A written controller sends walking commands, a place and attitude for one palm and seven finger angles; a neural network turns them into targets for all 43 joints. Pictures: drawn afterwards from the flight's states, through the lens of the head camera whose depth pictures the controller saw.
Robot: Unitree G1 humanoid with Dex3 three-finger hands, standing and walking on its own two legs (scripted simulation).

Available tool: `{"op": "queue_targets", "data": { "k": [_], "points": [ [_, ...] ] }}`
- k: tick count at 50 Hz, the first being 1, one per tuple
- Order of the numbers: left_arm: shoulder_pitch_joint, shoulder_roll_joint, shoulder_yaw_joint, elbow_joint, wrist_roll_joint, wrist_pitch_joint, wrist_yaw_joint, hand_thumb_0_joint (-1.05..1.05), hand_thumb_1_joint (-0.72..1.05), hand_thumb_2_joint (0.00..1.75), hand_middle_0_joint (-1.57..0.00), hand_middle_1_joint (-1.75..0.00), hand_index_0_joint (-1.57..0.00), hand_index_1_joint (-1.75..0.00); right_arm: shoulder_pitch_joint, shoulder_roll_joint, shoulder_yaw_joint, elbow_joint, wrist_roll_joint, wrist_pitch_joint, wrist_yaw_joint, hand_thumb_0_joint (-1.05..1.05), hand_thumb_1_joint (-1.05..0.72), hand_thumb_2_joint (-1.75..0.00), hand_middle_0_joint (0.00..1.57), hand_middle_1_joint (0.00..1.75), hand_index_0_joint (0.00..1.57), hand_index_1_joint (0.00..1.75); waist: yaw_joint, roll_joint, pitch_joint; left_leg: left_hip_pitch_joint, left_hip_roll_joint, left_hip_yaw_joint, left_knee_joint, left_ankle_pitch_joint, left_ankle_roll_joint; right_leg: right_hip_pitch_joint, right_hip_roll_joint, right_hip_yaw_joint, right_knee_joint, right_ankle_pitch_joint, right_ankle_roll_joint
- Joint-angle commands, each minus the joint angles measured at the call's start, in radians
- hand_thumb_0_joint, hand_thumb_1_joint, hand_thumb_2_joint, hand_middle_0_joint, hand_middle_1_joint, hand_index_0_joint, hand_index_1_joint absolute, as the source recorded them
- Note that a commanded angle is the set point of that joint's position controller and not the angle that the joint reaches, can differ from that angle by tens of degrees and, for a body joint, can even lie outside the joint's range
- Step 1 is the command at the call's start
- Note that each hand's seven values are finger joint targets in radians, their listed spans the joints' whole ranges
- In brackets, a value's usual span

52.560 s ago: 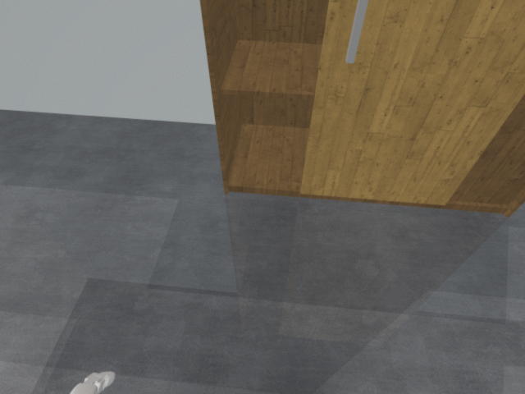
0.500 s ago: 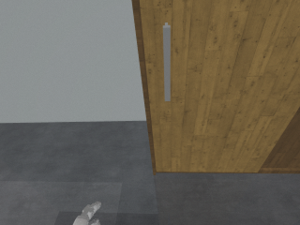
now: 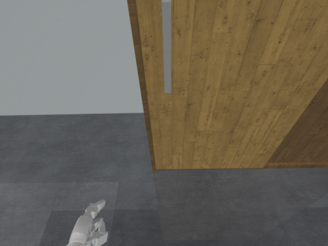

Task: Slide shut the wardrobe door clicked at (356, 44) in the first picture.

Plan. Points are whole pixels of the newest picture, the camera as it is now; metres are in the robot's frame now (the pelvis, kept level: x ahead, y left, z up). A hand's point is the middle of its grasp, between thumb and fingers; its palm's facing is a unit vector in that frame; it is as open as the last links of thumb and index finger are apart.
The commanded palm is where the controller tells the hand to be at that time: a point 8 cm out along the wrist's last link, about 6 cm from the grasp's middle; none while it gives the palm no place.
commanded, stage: let the arm hang, fingers relaxed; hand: right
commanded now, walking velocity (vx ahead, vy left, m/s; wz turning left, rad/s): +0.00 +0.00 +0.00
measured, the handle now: (167, 50) +0.65 +0.02 +0.15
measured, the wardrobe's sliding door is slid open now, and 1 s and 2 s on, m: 0.00 0.00 0.00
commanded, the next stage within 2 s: look to check the result in 1.16 s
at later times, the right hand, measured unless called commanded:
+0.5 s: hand out of the picture +0.02 -0.21 -0.17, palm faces +0.04 +0.98 -0.19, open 6.9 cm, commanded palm none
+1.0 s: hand out of the picture +0.02 -0.19 -0.16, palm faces +0.04 +0.98 -0.18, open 7.3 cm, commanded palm none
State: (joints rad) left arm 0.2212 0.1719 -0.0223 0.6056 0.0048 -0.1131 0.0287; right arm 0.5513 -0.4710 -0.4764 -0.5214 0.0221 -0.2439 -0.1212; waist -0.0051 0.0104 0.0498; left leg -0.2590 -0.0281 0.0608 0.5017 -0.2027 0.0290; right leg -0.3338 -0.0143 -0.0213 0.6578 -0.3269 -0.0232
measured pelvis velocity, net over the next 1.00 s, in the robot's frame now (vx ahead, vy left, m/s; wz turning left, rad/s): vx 0.02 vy -0.02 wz -0.03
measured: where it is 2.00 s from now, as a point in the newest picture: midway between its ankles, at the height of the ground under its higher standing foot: outside the picture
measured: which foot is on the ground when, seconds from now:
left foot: down 0.00-1.00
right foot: down 0.00-1.00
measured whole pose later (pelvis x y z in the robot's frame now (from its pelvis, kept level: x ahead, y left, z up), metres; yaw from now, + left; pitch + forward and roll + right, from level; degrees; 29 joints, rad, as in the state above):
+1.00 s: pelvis +0.02 -0.02 +0.01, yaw -2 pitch -1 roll +0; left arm 0.25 0.15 0.00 1.12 0.02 0.01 0.02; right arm 0.23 -0.14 0.00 1.16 -0.01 0.00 -0.03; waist 0.01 -0.01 0.06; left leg -0.18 -0.01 -0.08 0.40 -0.20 -0.02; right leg -0.20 0.06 -0.01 0.38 -0.17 -0.06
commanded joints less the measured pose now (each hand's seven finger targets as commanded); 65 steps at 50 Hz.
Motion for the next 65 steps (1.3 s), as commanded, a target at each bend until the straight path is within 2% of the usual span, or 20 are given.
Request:
{"op": "queue_targets", "data": {
  "k": [1, 2, 3, 4, 5, 6, 7, 8, 9, 11, 12, 13, 14, 15, 17, 18, 20, 24, 43, 65],
  "points": [
    [-0.054, 0.140, 0.069, -0.116, -0.013, -0.046, 0.029, 0.00, 0.90, 0.90, -0.20, -0.30, -0.20, -0.30, -0.076, -0.101, -0.070, -0.104, 0.015, -0.021, -0.028, 0.00, -0.90, -0.90, 0.20, 0.30, 0.20, 0.30, 0.026, 0.107, -0.088, -0.009, 0.241, -0.280, -0.198, -0.182, 0.091, 0.073, -0.020, 0.035, -0.120, 0.046, -0.004],
    [-0.078, 0.146, 0.067, -0.119, -0.013, -0.052, 0.037, 0.00, 0.90, 0.90, -0.20, -0.30, -0.20, -0.30, -0.095, -0.092, -0.050, -0.137, 0.015, -0.023, -0.027, 0.00, -0.90, -0.90, 0.20, 0.30, 0.20, 0.30, 0.025, 0.026, -0.097, -0.013, 0.191, -0.216, -0.131, -0.117, 0.054, 0.134, -0.028, 0.045, -0.218, 0.109, -0.009],
    [-0.024, 0.297, 0.115, 0.134, 0.004, -0.071, -0.052, 0.00, 0.90, 0.90, -0.20, -0.30, -0.20, -0.30, -0.118, 0.122, 0.345, 0.620, -0.083, 0.142, 0.110, 0.00, -0.90, -0.90, 0.20, 0.30, 0.20, 0.30, 0.086, -0.119, -0.088, -0.141, 0.183, -0.060, 0.188, 0.278, 0.013, 0.082, -0.112, 0.173, -0.043, 0.495, -0.030],
    [0.000, 0.244, 0.109, 0.097, -0.001, 0.000, -0.040, 0.00, 0.90, 0.90, -0.20, -0.30, -0.20, -0.30, -0.075, 0.138, 0.322, 0.638, -0.067, 0.220, 0.118, 0.00, -0.90, -0.90, 0.20, 0.30, 0.20, 0.30, 0.045, -0.173, -0.147, -0.092, 0.100, -0.059, 0.264, 0.055, -0.025, 0.016, -0.177, 0.230, -0.153, 0.518, -0.077],
    [-0.012, 0.216, 0.090, 0.085, 0.012, 0.022, -0.030, 0.00, 0.90, 0.90, -0.20, -0.30, -0.20, -0.30, -0.131, 0.178, 0.343, 0.662, -0.059, 0.244, 0.117, 0.00, -0.90, -0.90, 0.20, 0.30, 0.20, 0.30, 0.044, -0.157, -0.146, -0.148, 0.049, -0.056, 0.383, -0.253, -0.038, -0.013, -0.239, 0.346, -0.224, 0.524, -0.130],
    [-0.003, 0.226, 0.082, 0.073, 0.028, 0.032, -0.020, 0.00, 0.90, 0.90, -0.20, -0.30, -0.20, -0.30, -0.195, 0.169, 0.354, 0.691, -0.055, 0.251, 0.119, 0.00, -0.90, -0.90, 0.20, 0.30, 0.20, 0.30, 0.059, -0.093, -0.126, -0.193, 0.030, -0.101, 0.471, -0.361, -0.043, -0.010, -0.278, 0.436, -0.265, 0.567, -0.179],
    [0.017, 0.223, 0.078, 0.074, 0.045, 0.038, -0.014, 0.00, 0.90, 0.90, -0.20, -0.30, -0.20, -0.30, -0.247, 0.169, 0.370, 0.740, -0.055, 0.248, 0.120, 0.00, -0.90, -0.90, 0.20, 0.30, 0.20, 0.30, 0.053, 0.033, -0.135, -0.228, 0.031, -0.139, 0.486, -0.348, -0.044, 0.063, -0.288, 0.463, -0.244, 0.727, -0.207],
    [0.014, 0.229, 0.077, 0.091, 0.051, 0.045, -0.008, 0.00, 0.90, 0.90, -0.20, -0.30, -0.20, -0.30, -0.263, 0.173, 0.377, 0.818, -0.050, 0.243, 0.117, 0.00, -0.90, -0.90, 0.20, 0.30, 0.20, 0.30, 0.037, 0.099, -0.154, -0.229, 0.037, -0.145, 0.439, -0.317, -0.050, 0.145, -0.278, 0.420, -0.202, 0.871, -0.217],
    [0.000, 0.229, 0.076, 0.108, 0.049, 0.054, -0.005, 0.00, 0.90, 0.90, -0.20, -0.30, -0.20, -0.30, -0.274, 0.169, 0.388, 0.899, -0.046, 0.242, 0.112, 0.00, -0.90, -0.90, 0.20, 0.30, 0.20, 0.30, 0.022, 0.078, -0.171, -0.184, 0.040, -0.139, 0.351, -0.279, -0.056, 0.186, -0.259, 0.369, -0.186, 0.916, -0.204],
    [-0.054, 0.213, 0.065, 0.143, 0.032, 0.076, -0.009, 0.00, 0.90, 0.90, -0.20, -0.30, -0.20, -0.30, -0.261, 0.151, 0.405, 1.061, -0.040, 0.250, 0.112, 0.00, -0.90, -0.90, 0.20, 0.30, 0.20, 0.30, -0.022, -0.080, -0.159, 0.044, 0.044, -0.128, 0.101, -0.122, -0.051, 0.069, -0.174, 0.245, -0.200, 0.675, -0.124],
    [-0.071, 0.188, 0.056, 0.161, 0.024, 0.083, -0.014, 0.00, 0.90, 0.90, -0.20, -0.30, -0.20, -0.30, -0.251, 0.120, 0.412, 1.133, -0.043, 0.247, 0.112, 0.00, -0.90, -0.90, 0.20, 0.30, 0.20, 0.30, -0.033, -0.110, -0.135, 0.120, 0.050, -0.177, -0.022, 0.030, -0.038, 0.009, -0.091, 0.196, -0.196, 0.476, -0.064],
    [-0.058, 0.145, 0.049, 0.182, 0.015, 0.091, -0.019, 0.00, 0.90, 0.90, -0.20, -0.30, -0.20, -0.30, -0.252, 0.093, 0.420, 1.203, -0.044, 0.242, 0.109, 0.00, -0.90, -0.90, 0.20, 0.30, 0.20, 0.30, -0.015, -0.052, -0.104, 0.127, 0.126, -0.286, -0.104, 0.070, -0.006, -0.035, -0.017, 0.144, -0.185, 0.172, -0.013],
    [-0.023, 0.128, 0.043, 0.203, 0.012, 0.101, -0.025, 0.00, 0.90, 0.90, -0.20, -0.30, -0.20, -0.30, -0.283, 0.071, 0.430, 1.256, -0.043, 0.240, 0.113, 0.00, -0.90, -0.90, 0.20, 0.30, 0.20, 0.30, 0.022, -0.046, -0.054, 0.021, 0.203, -0.348, -0.163, -0.023, 0.044, 0.004, 0.029, 0.101, -0.181, -0.025, 0.006],
    [-0.001, 0.120, 0.044, 0.233, 0.015, 0.113, -0.024, 0.00, 0.90, 0.90, -0.20, -0.30, -0.20, -0.30, -0.325, 0.075, 0.440, 1.297, -0.041, 0.238, 0.117, 0.00, -0.90, -0.90, 0.20, 0.30, 0.20, 0.30, 0.044, -0.031, -0.042, -0.071, 0.193, -0.361, -0.196, -0.137, 0.065, 0.086, 0.041, 0.087, -0.165, -0.021, 0.007],
    [0.026, 0.113, 0.043, 0.286, 0.012, 0.117, -0.016, 0.00, 0.90, 0.90, -0.20, -0.30, -0.20, -0.30, -0.358, 0.111, 0.451, 1.373, -0.034, 0.232, 0.113, 0.00, -0.90, -0.90, 0.20, 0.30, 0.20, 0.30, 0.055, 0.058, -0.052, -0.095, 0.136, -0.301, -0.210, -0.134, 0.055, 0.167, 0.019, 0.103, -0.179, 0.093, 0.002],
    [0.032, 0.102, 0.050, 0.306, 0.021, 0.115, -0.011, 0.00, 0.90, 0.90, -0.20, -0.30, -0.20, -0.30, -0.351, 0.171, 0.432, 1.393, -0.038, 0.232, 0.107, 0.00, -0.90, -0.90, 0.20, 0.30, 0.20, 0.30, 0.051, -0.038, -0.063, -0.086, 0.122, -0.272, -0.196, -0.127, 0.047, 0.178, -0.004, 0.126, -0.214, 0.093, -0.004],
    [0.026, 0.101, 0.046, 0.340, 0.023, 0.113, -0.007, 0.00, 0.90, 0.90, -0.20, -0.30, -0.20, -0.30, -0.331, 0.170, 0.439, 1.440, -0.032, 0.239, 0.106, 0.00, -0.90, -0.90, 0.20, 0.30, 0.20, 0.30, 0.027, -0.165, -0.048, -0.007, 0.080, -0.216, -0.152, -0.087, 0.024, 0.108, -0.041, 0.179, -0.316, 0.040, -0.017],
    [0.058, 0.106, 0.048, 0.389, 0.016, 0.107, -0.001, 0.00, 0.90, 0.90, -0.20, -0.30, -0.20, -0.30, -0.296, 0.182, 0.447, 1.526, -0.030, 0.238, 0.103, 0.00, -0.90, -0.90, 0.20, 0.30, 0.20, 0.30, 0.012, -0.036, -0.070, 0.076, 0.080, -0.182, -0.144, 0.000, 0.016, 0.100, -0.063, 0.195, -0.352, 0.073, -0.028],
    [0.099, 0.062, 0.045, 0.503, 0.011, 0.107, 0.003, 0.00, 0.90, 0.90, -0.20, -0.30, -0.20, -0.30, -0.256, 0.221, 0.462, 1.655, -0.033, 0.231, 0.087, 0.00, -0.90, -0.90, 0.20, 0.30, 0.20, 0.30, 0.018, -0.012, 0.032, 0.008, 0.094, -0.188, -0.176, -0.013, 0.005, 0.151, -0.059, 0.160, -0.381, 0.098, -0.024],
    [0.088, 0.065, 0.041, 0.515, 0.010, 0.101, 0.009, 0.00, 0.90, 0.90, -0.20, -0.30, -0.20, -0.30, -0.273, 0.221, 0.459, 1.656, -0.028, 0.224, 0.086, 0.00, -0.90, -0.90, 0.20, 0.30, 0.20, 0.30, 0.019, -0.008, 0.011, 0.047, 0.099, -0.206, -0.186, 0.060, 0.005, 0.191, -0.060, 0.132, -0.348, 0.220, -0.015]
  ]
}}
